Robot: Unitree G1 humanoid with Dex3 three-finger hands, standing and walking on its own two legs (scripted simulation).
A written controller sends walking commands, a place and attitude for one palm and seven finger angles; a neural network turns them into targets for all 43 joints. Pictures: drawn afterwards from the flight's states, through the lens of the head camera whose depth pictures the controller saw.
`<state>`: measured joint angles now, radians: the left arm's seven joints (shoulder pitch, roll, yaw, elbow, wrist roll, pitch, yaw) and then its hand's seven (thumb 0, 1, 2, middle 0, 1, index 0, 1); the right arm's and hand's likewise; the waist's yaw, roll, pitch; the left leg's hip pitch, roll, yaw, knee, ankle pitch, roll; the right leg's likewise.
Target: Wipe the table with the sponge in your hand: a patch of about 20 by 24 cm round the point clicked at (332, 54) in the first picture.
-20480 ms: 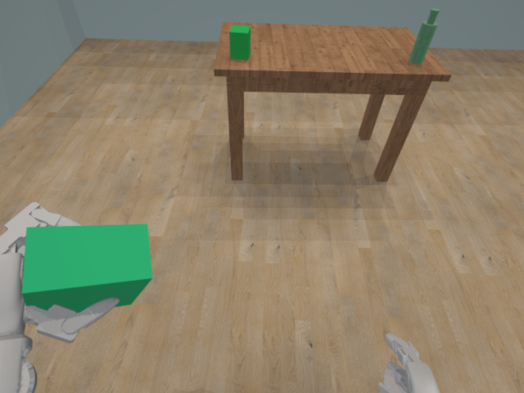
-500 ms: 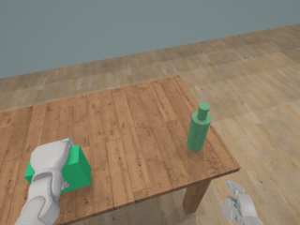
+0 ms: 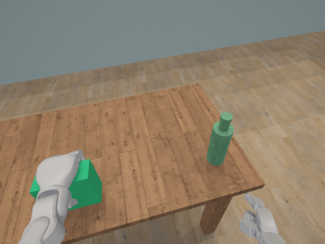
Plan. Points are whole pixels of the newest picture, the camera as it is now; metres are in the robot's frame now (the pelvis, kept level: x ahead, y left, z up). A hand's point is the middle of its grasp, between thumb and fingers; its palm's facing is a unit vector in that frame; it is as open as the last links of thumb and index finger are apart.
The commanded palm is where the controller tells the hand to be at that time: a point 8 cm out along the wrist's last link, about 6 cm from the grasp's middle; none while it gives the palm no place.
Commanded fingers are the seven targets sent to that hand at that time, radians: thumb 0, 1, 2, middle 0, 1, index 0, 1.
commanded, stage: lower the sponge onto the table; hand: left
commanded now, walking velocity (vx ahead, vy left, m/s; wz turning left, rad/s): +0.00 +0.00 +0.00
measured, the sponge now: (72, 190) +0.22 +0.29 -0.02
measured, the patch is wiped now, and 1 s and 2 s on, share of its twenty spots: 0.00 0.00 0.35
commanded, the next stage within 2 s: wipe forward along the first lane in 1.24 s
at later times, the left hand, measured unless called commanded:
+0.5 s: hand (72, 187) +0.23 +0.29 +0.00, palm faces -0.10 -0.07 -0.99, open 10.4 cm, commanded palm +0.21 +0.29 +0.06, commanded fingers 0.00 0.10 1.30 -1.20 -1.60 -1.20 -1.60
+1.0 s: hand (76, 190) +0.23 +0.29 -0.02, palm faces -0.11 -0.06 -0.99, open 10.4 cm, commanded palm +0.21 +0.28 +0.03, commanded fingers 0.00 0.10 1.30 -1.20 -1.60 -1.20 -1.60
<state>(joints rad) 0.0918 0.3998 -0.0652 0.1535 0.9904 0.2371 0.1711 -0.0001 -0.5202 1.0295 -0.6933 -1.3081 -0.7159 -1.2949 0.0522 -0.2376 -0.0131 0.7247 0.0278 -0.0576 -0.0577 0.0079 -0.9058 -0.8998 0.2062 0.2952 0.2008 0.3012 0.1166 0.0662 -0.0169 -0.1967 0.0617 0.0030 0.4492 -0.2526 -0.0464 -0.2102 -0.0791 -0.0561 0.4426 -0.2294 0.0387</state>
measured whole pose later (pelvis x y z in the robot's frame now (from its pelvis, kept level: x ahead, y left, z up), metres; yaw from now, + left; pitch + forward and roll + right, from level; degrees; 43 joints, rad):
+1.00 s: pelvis -0.01 +0.00 -0.01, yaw -1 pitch +3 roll +0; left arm 0.03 0.36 -0.06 0.38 1.03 0.19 0.29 0.00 -0.52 1.03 -0.69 -1.31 -0.72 -1.29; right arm 0.09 -0.24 -0.05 0.75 0.03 -0.05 -0.06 0.01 -0.91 -0.90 0.21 0.30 0.20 0.30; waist 0.09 0.05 -0.03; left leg -0.30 0.07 0.01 0.53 -0.27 -0.05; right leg -0.32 -0.07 -0.04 0.52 -0.24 0.03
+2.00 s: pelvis -0.03 -0.01 -0.03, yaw -1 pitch +11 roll +0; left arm -0.35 0.49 0.06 0.81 1.05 0.09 0.32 0.02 -0.53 1.03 -0.71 -1.30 -0.72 -1.29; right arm 0.20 -0.28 -0.06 0.78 0.04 0.01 -0.07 0.00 -0.91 -0.90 0.21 0.30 0.20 0.30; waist 0.02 0.04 -0.10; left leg -0.59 0.08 -0.01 0.70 -0.31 -0.05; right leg -0.61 -0.06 -0.04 0.69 -0.28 0.03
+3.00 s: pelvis -0.03 +0.01 -0.04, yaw -2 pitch +20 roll -2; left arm -0.74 0.67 0.09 1.16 1.10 0.03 0.28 0.03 -0.54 1.05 -0.71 -1.29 -0.73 -1.29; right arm 0.26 -0.28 -0.04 0.78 0.03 0.05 -0.03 0.00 -0.91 -0.90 0.21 0.30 0.20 0.30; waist -0.06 0.03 -0.13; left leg -0.83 0.08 -0.01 0.83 -0.35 -0.03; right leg -0.82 -0.06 -0.03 0.75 -0.28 0.04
